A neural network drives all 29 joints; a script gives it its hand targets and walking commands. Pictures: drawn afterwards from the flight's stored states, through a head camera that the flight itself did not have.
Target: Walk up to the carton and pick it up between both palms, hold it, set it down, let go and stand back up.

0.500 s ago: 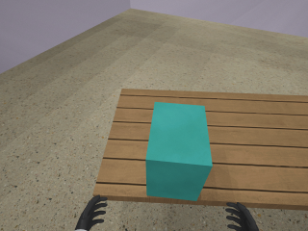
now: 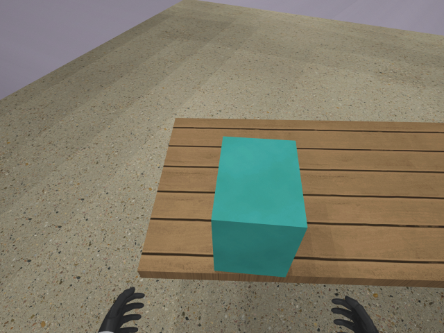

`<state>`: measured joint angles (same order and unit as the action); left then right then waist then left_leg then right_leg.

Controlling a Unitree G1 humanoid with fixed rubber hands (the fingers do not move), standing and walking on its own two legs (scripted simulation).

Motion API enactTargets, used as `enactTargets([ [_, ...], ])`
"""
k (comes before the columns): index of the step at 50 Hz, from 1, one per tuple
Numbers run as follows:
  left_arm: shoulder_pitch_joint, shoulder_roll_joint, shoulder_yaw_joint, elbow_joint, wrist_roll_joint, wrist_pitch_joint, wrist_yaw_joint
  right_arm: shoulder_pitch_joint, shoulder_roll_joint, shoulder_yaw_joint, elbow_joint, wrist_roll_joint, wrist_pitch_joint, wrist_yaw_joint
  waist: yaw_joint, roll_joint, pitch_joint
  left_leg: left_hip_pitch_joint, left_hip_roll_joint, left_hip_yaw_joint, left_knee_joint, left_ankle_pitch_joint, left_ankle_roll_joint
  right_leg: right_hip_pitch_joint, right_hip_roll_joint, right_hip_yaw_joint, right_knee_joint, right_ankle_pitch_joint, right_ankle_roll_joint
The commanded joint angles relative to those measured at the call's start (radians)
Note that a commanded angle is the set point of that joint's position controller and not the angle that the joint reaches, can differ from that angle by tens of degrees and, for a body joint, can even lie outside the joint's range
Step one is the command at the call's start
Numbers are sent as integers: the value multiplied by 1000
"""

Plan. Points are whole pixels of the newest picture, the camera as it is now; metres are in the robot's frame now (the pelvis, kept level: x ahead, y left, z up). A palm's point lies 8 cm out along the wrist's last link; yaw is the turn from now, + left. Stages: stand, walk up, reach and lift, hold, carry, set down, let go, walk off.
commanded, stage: let go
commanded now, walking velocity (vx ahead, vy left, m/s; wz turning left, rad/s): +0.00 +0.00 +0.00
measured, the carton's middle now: (254, 206) +0.46 -0.04 -0.11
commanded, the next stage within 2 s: stand in 0.34 s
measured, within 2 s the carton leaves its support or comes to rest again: neither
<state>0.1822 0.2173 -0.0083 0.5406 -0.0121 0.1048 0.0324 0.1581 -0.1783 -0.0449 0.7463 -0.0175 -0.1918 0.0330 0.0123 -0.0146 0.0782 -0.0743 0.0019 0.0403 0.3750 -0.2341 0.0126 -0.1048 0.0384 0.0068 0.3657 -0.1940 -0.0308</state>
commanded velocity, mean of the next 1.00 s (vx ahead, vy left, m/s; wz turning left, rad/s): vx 0.00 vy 0.00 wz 0.00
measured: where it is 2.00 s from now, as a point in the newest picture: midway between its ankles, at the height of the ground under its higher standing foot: outside the picture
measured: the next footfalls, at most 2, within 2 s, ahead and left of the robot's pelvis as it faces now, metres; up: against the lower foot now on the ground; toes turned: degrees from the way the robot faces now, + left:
none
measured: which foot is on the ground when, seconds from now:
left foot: down 0.00-1.00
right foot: down 0.00-1.00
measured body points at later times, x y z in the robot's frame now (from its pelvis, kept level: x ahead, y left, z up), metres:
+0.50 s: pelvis +0.00 -0.01 -0.01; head +0.00 +0.00 +0.44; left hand +0.14 +0.24 -0.10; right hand +0.14 -0.26 -0.10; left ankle -0.01 +0.11 -0.75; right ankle +0.01 -0.10 -0.75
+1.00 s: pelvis +0.01 +0.01 +0.00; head +0.01 +0.01 +0.45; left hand +0.11 +0.25 -0.13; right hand +0.07 -0.25 -0.13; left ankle -0.02 +0.11 -0.75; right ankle +0.01 -0.10 -0.75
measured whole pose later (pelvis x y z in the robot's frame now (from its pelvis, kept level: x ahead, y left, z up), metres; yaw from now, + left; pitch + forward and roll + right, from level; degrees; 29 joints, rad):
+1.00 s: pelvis +0.01 +0.01 +0.00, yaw -2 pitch +0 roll +0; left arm 0.28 0.20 0.04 0.82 0.02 0.00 0.01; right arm 0.33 -0.22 -0.06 0.79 -0.02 0.01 -0.01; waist -0.01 0.00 -0.01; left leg -0.14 0.00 0.08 0.41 -0.27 0.03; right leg -0.18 0.04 0.04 0.41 -0.22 -0.01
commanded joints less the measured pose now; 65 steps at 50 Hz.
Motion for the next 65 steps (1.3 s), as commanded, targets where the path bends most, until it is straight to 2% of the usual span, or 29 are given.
enactTargets([
  [1,-74,85,22,-115,-1,-26,2,-43,-100,-21,-91,6,-29,2,-7,16,-97,4,22,22,-41,200,-30,12,-28,-4,-52,132,-9],
  [12,-90,90,34,-108,5,-2,1,-39,-103,-19,-121,0,-14,3,-2,5,-74,-12,16,31,-52,136,-17,-3,-39,10,-58,103,-4],
  [13,-59,59,16,-131,-22,-5,1,-32,-139,-54,-186,5,-26,3,46,-15,-120,-62,-2,35,-10,134,-40,14,-36,0,-27,68,-1],
  [14,-74,67,13,-129,-22,-2,1,-27,-137,-48,-182,4,-25,2,24,-1,-110,-56,0,37,-13,113,-39,-7,-39,6,-29,62,-5],
  [17,-80,81,21,-131,-16,6,-6,-15,-130,-44,-178,10,-20,-2,21,-1,-94,-62,-2,35,7,117,-38,-29,-42,4,-20,69,-5],
  [18,41,168,69,-35,73,-59,-18,14,-137,-49,-133,-27,113,-22,21,127,-89,-60,112,-51,48,169,-22,-135,-108,105,-4,211,24],
  [19,71,180,76,-16,69,-78,-26,37,-144,-51,-160,-38,174,-31,6,93,-78,-84,108,-52,49,5,-17,-150,-106,105,-25,130,33],
  [20,-3,163,74,-25,72,-94,-33,67,-144,-49,-163,-23,201,-35,-31,32,-78,-122,104,-61,48,25,-21,-100,-110,112,-4,201,27],
  [21,-49,127,70,-36,66,-102,-38,98,-155,-48,-147,-8,213,-34,-36,1,-117,-136,103,-58,52,40,-22,-66,-104,109,18,238,18],
  [22,-41,92,62,-32,55,-105,-42,94,-167,-51,-142,-4,219,-33,-27,-11,-142,-118,100,-52,58,13,-21,-89,-95,111,14,217,17],
  [24,-14,81,59,-4,49,-106,-44,62,-168,-52,-149,-6,217,-29,-22,-19,-137,-105,97,-57,60,-16,-16,-128,-92,111,-7,165,16],
  [27,17,107,73,30,49,-109,-44,64,-153,-46,-139,-18,211,-26,-12,10,-113,-128,98,-66,45,-12,-5,-132,-96,122,-13,130,7],
  [31,37,110,78,66,46,-116,-40,96,-167,-49,-114,-16,205,-29,-12,10,-122,-122,101,-75,26,5,8,-115,-97,124,-12,120,0],
  [50,107,93,74,247,30,-123,-12,206,-157,-40,2,-4,185,-55,-18,16,-64,-50,107,-78,-44,126,33,-102,-96,122,-14,160,-3],
  [65,136,71,64,420,23,-110,6,248,-130,-23,141,0,188,-72,-19,18,-26,3,110,-70,-73,190,45,-85,-97,117,-37,166,3],
])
